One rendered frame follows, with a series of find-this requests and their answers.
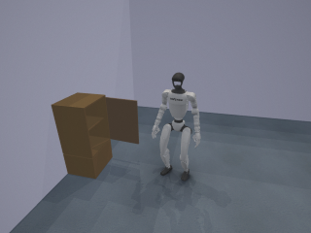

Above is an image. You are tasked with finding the right robot upper arm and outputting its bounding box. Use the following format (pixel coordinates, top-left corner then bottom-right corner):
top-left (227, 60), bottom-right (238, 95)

top-left (160, 89), bottom-right (171, 111)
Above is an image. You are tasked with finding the right robot forearm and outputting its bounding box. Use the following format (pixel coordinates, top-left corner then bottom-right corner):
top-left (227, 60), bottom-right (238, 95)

top-left (155, 105), bottom-right (164, 125)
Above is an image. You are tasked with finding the right robot hand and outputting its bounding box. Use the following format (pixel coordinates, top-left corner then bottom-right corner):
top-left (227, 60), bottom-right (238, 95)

top-left (152, 124), bottom-right (160, 138)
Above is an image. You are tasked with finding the left robot upper arm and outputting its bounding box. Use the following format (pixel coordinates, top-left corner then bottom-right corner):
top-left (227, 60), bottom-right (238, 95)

top-left (187, 91), bottom-right (198, 115)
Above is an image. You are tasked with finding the left robot hand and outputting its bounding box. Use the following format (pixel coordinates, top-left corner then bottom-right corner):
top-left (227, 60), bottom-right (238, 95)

top-left (193, 132), bottom-right (201, 148)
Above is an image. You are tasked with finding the left robot thigh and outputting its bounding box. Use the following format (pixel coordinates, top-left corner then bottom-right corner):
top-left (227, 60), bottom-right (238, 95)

top-left (179, 125), bottom-right (192, 162)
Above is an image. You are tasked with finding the cupboard door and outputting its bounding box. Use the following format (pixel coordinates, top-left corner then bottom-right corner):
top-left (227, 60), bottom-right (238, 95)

top-left (105, 97), bottom-right (139, 145)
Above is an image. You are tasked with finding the left robot shin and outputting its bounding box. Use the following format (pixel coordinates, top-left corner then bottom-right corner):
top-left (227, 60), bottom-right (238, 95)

top-left (181, 155), bottom-right (189, 172)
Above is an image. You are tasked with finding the left robot forearm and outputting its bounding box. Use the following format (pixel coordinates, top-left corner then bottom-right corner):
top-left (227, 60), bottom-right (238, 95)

top-left (193, 109), bottom-right (200, 133)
